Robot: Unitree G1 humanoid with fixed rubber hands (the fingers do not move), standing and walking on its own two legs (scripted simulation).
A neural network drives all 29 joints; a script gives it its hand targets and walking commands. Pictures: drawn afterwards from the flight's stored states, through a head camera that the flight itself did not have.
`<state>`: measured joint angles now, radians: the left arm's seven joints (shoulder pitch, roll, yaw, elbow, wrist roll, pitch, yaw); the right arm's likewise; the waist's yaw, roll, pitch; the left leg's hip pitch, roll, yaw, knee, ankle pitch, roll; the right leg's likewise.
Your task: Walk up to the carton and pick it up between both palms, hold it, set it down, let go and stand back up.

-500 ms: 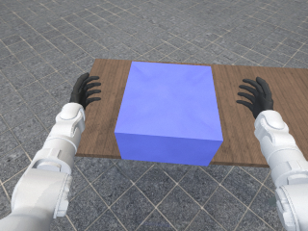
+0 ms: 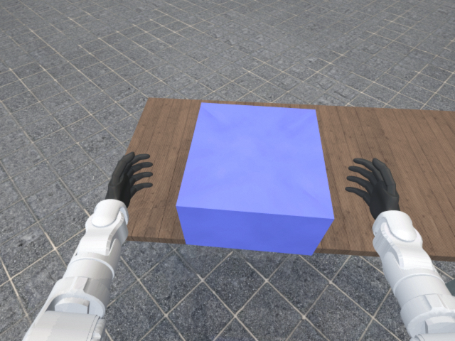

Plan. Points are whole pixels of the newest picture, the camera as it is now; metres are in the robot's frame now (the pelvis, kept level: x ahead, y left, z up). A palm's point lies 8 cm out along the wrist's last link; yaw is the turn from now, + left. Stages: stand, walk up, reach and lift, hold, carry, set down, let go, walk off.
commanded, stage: set down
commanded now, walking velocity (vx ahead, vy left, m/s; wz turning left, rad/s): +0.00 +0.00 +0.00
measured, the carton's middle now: (253, 174) +0.49 -0.05 -0.04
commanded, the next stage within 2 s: none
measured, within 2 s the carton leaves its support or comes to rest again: neither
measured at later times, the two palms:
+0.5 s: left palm (110, 256) +0.29 +0.23 -0.01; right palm (383, 261) +0.26 -0.25 +0.00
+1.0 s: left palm (110, 298) +0.23 +0.22 -0.04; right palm (379, 302) +0.20 -0.24 -0.03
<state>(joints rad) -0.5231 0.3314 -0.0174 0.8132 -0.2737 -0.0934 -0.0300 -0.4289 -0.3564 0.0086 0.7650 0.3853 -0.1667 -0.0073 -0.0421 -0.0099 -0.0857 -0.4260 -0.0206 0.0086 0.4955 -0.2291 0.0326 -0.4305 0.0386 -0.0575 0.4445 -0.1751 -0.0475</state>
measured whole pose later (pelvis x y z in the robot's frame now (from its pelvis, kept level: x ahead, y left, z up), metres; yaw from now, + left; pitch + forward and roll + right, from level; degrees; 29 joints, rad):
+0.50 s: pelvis +0.02 +0.01 +0.00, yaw -1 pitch +2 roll -1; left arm -0.09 0.27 -0.05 0.65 -0.21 -0.27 0.00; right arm -0.06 -0.30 -0.01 0.72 0.34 -0.34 0.04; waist -0.02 -0.01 -0.03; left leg -0.25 -0.02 0.02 0.50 -0.28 0.05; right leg -0.24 0.05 -0.04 0.42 -0.21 -0.03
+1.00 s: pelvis +0.01 +0.01 +0.00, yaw -1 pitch -2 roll -1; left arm 0.08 0.24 -0.07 0.63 -0.16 -0.28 0.06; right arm 0.06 -0.23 -0.02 0.76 0.22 -0.36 0.06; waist -0.01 -0.03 0.01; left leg -0.18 -0.02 0.03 0.49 -0.28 0.05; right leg -0.20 0.05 -0.02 0.45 -0.22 -0.03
